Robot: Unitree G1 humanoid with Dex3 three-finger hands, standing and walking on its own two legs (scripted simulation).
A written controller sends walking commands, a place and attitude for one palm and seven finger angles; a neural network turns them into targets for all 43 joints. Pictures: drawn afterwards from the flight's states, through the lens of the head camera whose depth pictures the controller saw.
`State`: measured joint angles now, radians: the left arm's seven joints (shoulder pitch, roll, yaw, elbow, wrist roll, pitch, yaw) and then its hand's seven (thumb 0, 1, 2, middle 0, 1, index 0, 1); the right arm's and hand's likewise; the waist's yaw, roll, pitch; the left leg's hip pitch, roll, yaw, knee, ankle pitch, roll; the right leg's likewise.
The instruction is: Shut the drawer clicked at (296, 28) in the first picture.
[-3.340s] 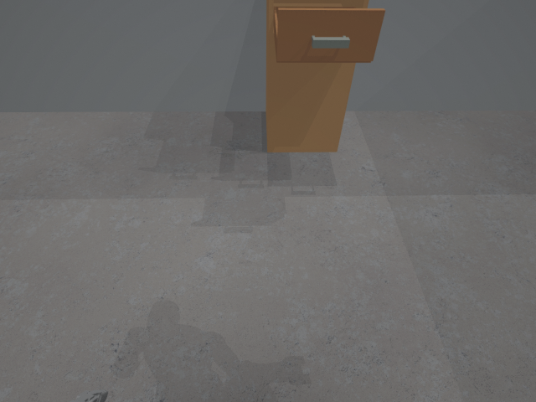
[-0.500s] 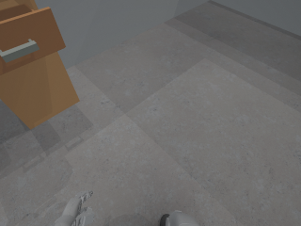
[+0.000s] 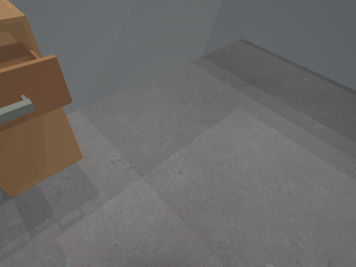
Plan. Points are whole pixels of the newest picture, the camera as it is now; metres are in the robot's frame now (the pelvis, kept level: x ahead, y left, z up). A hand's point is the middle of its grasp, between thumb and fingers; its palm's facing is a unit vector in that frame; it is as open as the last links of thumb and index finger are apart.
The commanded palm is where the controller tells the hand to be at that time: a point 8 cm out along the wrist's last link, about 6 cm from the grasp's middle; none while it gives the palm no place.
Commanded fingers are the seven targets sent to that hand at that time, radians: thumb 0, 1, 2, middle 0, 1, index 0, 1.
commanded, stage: walk to a spot facing it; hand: left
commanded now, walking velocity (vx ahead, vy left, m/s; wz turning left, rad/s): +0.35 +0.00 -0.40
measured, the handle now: (4, 109) +0.47 +0.55 +0.02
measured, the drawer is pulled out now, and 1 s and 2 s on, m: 0.30 0.30 0.30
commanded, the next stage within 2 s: turn to face it in 0.30 s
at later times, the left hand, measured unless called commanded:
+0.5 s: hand (147, 192) +0.36 +0.12 -0.17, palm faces -0.24 -0.95 -0.22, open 7.4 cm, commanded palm none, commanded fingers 0.00 0.90 0.90 -0.20 -0.30 -0.20 -0.30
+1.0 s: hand (128, 199) +0.34 +0.17 -0.18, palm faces +0.09 -0.98 -0.18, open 7.4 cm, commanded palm none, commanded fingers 0.00 0.90 0.90 -0.20 -0.30 -0.20 -0.30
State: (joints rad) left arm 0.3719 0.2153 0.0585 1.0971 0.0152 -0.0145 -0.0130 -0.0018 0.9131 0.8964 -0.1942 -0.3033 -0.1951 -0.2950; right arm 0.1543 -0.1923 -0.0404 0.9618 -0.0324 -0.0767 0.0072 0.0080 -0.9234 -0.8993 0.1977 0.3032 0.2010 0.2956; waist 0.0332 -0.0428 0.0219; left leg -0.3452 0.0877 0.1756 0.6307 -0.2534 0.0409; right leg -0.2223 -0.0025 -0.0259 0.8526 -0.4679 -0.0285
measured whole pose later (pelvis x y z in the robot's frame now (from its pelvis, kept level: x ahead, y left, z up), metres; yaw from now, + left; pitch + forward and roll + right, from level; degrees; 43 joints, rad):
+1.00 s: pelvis +0.26 -0.02 -0.01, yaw +3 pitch -1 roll -2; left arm 0.17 0.22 0.07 0.94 0.02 0.05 0.01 0.00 0.91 0.90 -0.20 -0.30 -0.20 -0.30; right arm 0.21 -0.20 -0.06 0.92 -0.03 0.02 0.01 0.01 -0.92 -0.90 0.20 0.30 0.20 0.30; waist -0.02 -0.05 0.06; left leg -0.39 0.06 0.12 0.71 -0.30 0.05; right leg -0.41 -0.13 -0.22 0.93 -0.51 0.04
